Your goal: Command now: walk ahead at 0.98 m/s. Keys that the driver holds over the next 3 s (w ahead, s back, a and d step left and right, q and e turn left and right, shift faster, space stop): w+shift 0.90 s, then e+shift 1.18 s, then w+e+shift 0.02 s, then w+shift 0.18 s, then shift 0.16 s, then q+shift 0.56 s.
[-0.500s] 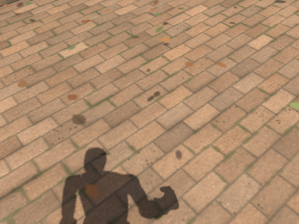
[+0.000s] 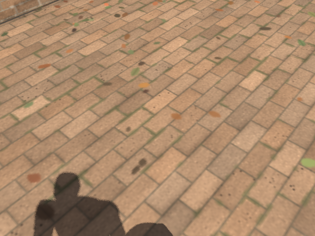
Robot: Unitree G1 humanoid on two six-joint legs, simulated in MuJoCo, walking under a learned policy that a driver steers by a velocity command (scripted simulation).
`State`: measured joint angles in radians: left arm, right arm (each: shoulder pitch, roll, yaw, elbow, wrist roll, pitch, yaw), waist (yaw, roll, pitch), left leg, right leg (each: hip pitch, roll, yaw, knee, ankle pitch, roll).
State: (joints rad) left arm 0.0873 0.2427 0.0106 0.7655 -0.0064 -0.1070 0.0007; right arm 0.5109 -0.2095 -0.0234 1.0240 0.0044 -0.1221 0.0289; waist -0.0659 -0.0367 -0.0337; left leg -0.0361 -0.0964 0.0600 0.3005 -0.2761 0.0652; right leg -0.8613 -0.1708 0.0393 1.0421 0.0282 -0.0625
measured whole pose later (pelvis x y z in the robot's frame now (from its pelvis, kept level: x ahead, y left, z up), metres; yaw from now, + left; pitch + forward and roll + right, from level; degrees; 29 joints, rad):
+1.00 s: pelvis +0.92 +0.02 +0.00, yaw -2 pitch -1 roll +2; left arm 0.12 0.27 0.02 0.76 -0.01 -0.10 -0.01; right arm 0.46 -0.23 -0.03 0.96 -0.01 -0.12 0.03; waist -0.06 -0.05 0.01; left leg -0.06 -0.10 0.07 0.30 -0.24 0.08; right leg -0.76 -0.13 0.07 1.01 -0.07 -0.06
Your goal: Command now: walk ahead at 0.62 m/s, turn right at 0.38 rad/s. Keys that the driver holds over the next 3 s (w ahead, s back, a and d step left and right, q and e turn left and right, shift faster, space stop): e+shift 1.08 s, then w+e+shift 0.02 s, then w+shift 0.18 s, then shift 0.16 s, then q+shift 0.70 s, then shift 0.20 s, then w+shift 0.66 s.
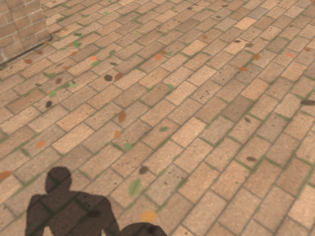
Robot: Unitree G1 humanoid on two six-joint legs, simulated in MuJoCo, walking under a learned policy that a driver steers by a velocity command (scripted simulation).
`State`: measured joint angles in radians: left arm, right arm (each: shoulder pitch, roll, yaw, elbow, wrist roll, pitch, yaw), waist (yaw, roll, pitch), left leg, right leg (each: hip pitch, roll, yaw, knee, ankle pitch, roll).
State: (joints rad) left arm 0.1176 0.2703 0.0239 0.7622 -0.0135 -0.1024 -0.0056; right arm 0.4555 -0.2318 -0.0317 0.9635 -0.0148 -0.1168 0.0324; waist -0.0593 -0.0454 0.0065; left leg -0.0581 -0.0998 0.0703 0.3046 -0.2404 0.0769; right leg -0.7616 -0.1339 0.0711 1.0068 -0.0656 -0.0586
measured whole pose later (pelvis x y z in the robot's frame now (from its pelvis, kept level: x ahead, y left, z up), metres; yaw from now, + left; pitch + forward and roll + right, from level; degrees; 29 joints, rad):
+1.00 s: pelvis +0.36 +0.04 +0.00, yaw -52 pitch +1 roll +1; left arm 0.25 0.34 0.10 0.59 -0.03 0.08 0.02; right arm 0.09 -0.24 -0.05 0.65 -0.03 0.01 -0.05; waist 0.01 -0.04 0.06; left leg -0.26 0.02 0.12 0.40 -0.17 0.03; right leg -0.59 -0.07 0.05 1.14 -0.33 0.12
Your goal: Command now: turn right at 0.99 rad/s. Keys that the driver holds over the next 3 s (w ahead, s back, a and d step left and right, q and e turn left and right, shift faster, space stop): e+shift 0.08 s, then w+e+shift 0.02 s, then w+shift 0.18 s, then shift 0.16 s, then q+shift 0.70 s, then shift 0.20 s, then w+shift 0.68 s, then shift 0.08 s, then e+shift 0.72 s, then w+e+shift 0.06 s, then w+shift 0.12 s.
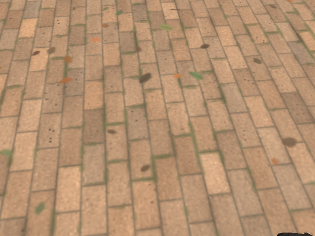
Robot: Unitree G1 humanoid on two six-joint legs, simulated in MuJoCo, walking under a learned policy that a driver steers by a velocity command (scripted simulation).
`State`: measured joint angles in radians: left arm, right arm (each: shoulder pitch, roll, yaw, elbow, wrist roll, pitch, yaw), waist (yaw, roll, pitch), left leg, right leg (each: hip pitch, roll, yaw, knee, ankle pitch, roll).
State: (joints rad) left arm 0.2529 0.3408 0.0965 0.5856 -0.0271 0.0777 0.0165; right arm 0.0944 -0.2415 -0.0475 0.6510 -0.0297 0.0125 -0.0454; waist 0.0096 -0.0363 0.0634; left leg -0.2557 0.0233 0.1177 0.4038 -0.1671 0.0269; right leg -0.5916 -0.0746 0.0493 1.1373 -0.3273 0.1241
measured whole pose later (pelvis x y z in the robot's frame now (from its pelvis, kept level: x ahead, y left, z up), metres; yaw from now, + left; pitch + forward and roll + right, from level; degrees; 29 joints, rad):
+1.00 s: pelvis +0.27 -0.16 -0.01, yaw +6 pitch +3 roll +0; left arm 0.13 0.28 0.03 0.63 0.01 -0.03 0.02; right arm 0.16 -0.34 -0.10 0.63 0.03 0.06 -0.03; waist -0.04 0.00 0.04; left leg -0.42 -0.18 -0.24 0.50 -0.11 0.04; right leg -0.52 0.03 0.19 0.69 -0.25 0.08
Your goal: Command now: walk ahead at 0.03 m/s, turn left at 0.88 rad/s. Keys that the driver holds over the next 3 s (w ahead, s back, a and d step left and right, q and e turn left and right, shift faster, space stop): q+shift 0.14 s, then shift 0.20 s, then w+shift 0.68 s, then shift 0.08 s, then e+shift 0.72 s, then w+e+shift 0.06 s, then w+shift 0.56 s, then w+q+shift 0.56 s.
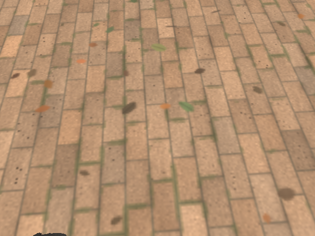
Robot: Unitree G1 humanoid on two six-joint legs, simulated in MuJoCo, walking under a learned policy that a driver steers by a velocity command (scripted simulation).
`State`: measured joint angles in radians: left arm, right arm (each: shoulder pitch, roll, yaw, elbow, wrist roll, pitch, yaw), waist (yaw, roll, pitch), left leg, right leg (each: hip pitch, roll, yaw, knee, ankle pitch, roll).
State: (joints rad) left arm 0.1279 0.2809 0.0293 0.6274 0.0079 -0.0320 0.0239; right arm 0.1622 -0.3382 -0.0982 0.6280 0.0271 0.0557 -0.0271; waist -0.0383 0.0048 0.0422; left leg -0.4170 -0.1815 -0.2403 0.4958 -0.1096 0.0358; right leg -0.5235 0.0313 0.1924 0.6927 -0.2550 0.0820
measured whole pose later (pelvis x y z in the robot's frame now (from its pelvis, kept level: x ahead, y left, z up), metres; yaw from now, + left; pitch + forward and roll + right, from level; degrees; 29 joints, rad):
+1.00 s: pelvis +0.35 +0.03 -0.02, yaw +19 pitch +3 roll -2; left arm 0.07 0.27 0.03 0.64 -0.02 -0.10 -0.05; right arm 0.48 -0.26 -0.01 0.87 0.04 -0.07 0.00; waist -0.05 0.02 0.05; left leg -0.12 0.05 -0.10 1.13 -0.41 0.06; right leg -0.55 0.02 -0.07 0.67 -0.18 -0.04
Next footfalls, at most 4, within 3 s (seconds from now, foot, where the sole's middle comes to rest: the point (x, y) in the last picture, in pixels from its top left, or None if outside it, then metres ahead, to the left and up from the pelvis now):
0.04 right None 0.14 -0.14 -0.77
0.48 left None -0.01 0.08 -0.77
0.92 right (168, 215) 0.52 -0.03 -0.77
1.34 left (97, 162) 0.78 0.29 -0.77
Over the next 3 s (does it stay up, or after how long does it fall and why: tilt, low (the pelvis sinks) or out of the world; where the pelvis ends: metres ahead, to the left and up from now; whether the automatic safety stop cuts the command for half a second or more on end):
stays up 1.32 -0.07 0.00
